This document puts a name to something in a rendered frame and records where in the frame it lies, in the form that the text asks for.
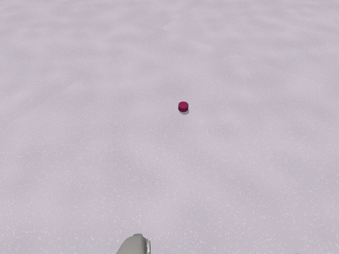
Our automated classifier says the tin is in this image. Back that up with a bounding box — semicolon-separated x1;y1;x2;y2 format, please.
179;102;189;112

